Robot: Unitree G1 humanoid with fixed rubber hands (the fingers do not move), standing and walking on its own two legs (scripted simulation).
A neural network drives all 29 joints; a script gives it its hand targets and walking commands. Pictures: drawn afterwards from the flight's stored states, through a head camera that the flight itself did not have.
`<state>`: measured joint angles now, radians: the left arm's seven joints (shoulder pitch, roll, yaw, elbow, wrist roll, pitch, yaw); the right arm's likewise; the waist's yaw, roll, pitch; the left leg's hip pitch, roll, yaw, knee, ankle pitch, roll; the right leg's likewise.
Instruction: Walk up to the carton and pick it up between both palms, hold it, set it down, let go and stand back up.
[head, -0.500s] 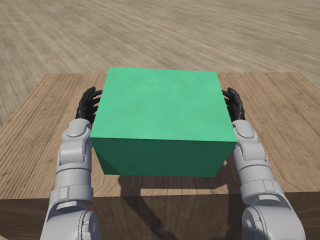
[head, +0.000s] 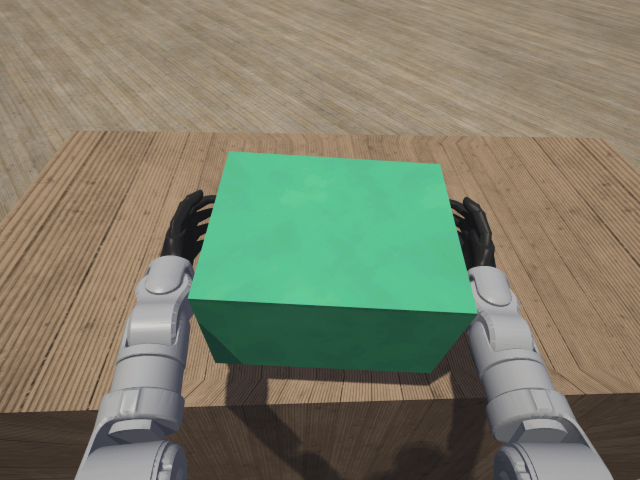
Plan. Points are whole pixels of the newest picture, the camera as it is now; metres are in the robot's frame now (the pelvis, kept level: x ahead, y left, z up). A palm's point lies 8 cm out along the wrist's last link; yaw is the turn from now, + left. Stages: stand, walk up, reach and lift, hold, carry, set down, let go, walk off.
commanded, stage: set down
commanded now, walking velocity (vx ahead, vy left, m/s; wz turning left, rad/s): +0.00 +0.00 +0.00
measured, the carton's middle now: (329, 261) +0.37 -0.01 +0.09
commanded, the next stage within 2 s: none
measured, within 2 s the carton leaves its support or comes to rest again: rests again in 1.98 s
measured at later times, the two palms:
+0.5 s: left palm (183, 262) +0.38 +0.18 +0.08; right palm (461, 268) +0.36 -0.19 +0.08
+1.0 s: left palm (192, 261) +0.41 +0.18 +0.05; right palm (453, 272) +0.38 -0.19 +0.06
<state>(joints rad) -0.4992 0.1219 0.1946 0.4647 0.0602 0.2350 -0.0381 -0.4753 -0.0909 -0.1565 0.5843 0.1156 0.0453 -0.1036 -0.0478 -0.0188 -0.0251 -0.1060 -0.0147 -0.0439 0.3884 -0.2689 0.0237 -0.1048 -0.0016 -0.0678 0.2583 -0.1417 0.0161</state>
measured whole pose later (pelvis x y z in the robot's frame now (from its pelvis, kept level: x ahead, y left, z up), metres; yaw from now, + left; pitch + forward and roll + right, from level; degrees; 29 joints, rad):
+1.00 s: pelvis +0.01 +0.00 +0.00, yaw -1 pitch +7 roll -2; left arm -0.69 0.20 0.18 1.02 0.02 -0.10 -0.06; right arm -0.58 -0.03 -0.31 0.82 -0.07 -0.09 -0.08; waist -0.03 0.00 -0.06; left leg -0.25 -0.02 -0.03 0.39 -0.26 0.03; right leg -0.27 -0.01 -0.05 0.28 -0.14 0.02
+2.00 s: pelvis -0.01 +0.01 -0.02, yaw -1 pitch +16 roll -2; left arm -0.83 0.25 0.05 1.43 -0.15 -0.42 -0.04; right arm -0.67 -0.04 -0.33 1.01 -0.09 -0.24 -0.08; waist -0.02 0.06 -0.14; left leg -0.54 -0.02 -0.02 0.56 -0.30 0.04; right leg -0.55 -0.01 -0.05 0.45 -0.18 0.02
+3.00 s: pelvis -0.03 +0.00 -0.02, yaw -2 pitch +18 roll -1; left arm -0.95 0.29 0.21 1.55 -0.04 -0.51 -0.08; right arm -0.84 -0.05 -0.48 1.24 -0.17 -0.43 -0.06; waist -0.03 0.02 -0.11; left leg -0.63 -0.03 0.00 0.62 -0.30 0.04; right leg -0.66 -0.02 -0.03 0.54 -0.19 0.02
